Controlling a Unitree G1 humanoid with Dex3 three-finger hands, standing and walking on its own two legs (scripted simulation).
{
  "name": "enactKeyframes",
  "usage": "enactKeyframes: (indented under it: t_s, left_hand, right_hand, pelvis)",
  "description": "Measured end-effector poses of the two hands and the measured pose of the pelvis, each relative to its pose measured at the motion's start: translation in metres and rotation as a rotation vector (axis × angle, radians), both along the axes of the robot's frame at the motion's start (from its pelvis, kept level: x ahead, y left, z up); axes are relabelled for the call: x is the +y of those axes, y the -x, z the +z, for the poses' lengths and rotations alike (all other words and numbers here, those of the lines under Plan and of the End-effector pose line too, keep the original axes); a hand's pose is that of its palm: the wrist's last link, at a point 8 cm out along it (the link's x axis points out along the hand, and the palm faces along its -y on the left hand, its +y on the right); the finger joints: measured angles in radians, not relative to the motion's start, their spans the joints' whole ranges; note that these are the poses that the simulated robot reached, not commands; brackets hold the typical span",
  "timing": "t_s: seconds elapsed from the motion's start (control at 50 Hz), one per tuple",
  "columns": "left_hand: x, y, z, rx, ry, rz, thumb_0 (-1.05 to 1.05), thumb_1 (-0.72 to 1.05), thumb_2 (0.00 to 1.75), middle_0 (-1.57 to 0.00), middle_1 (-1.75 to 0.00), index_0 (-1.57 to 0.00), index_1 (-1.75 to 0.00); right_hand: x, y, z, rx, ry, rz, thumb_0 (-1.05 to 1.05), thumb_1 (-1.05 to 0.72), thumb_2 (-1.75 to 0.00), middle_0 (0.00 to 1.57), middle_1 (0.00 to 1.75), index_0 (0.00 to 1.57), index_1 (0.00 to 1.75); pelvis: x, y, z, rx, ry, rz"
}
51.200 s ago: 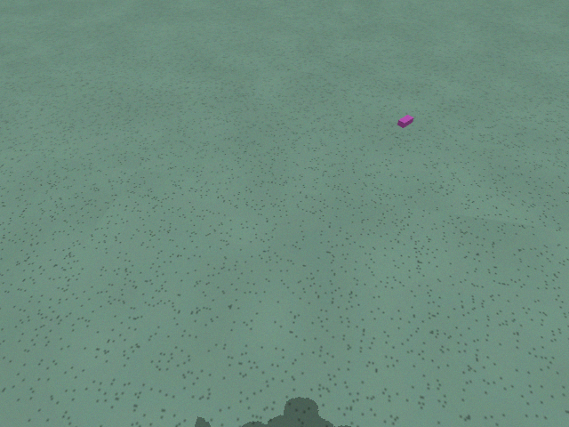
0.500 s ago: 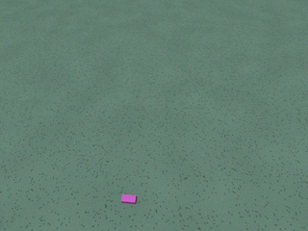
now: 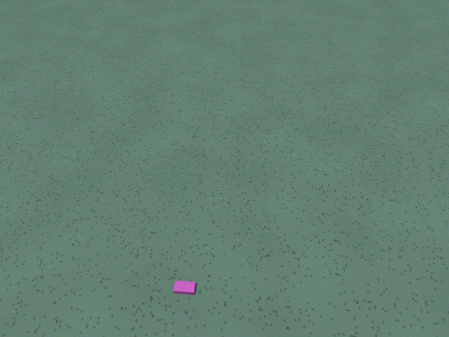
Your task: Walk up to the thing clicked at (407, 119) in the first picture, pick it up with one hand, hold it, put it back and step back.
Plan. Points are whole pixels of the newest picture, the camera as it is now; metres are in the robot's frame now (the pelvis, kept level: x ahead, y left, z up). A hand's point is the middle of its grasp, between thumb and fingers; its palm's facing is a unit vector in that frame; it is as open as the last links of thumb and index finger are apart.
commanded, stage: stand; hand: left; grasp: from above
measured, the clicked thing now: (184, 287) +0.43 +0.22 -0.76
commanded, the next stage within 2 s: step back in 1.12 s
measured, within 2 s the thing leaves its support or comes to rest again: neither
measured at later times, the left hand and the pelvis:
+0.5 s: hand out of the picture +0.09 +0.25 -0.16, palm faces +0.00 -0.94 -0.34, open 7.4 cm; pelvis +0.01 +0.00 +0.00, yaw +0 degrees
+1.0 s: hand out of the picture +0.08 +0.25 -0.16, palm faces -0.01 -0.94 -0.34, open 7.4 cm; pelvis +0.01 +0.00 +0.00, yaw -1 degrees
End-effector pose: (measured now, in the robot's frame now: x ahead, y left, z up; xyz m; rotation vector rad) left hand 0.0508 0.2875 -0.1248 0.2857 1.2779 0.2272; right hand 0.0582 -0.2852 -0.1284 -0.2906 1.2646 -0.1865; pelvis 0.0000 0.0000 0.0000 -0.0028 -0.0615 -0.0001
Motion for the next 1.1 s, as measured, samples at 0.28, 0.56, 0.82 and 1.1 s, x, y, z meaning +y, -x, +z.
enactKeyframes:
  t_s: [0.28,0.56,0.82,1.1]
  left_hand:
    - [0.002,-0.018,0.002,-0.012,-0.001,-0.01,0.01,0.9,0.89,-0.21,-0.3,-0.2,-0.31]
    - [0.004,-0.03,0.005,-0.035,-0.008,-0.016,0.01,0.9,0.89,-0.21,-0.3,-0.2,-0.31]
    - [0.004,-0.024,0.006,-0.024,-0.009,-0.019,0.01,0.9,0.89,-0.21,-0.3,-0.2,-0.3]
    - [0.002,-0.023,0.005,-0.013,-0.008,-0.028,0.01,0.9,0.89,-0.21,-0.3,-0.2,-0.3]
  right_hand:
    - [-0.002,-0.012,0.002,-0.007,0.006,-0.002,0.0,-0.91,-0.9,0.2,0.3,0.2,0.3]
    - [-0.005,-0.02,0.004,-0.024,0.009,0.001,0.0,-0.91,-0.9,0.2,0.3,0.2,0.3]
    - [-0.007,-0.015,0.003,-0.016,0.004,-0.002,0.0,-0.91,-0.9,0.2,0.3,0.2,0.3]
    - [-0.011,-0.011,0.003,0.001,0.007,-0.006,0.0,-0.91,-0.9,0.2,0.3,0.2,0.3]
  pelvis:
    - [0.001,-0.009,0.001,0.01,-0.001,-0.006]
    - [0.0,-0.012,0.001,0.01,-0.002,-0.006]
    - [-0.001,-0.011,0.001,0.011,-0.003,-0.008]
    - [-0.003,-0.012,0.001,0.017,-0.002,-0.01]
